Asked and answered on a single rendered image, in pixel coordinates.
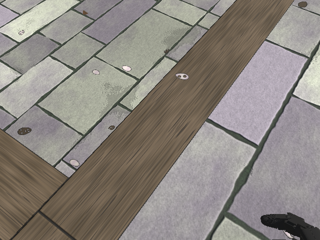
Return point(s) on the right robot hand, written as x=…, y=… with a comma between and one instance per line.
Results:
x=292, y=224

